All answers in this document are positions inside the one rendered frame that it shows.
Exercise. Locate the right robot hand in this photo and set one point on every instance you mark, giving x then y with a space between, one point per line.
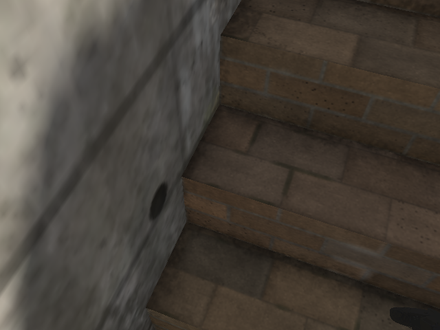
418 319

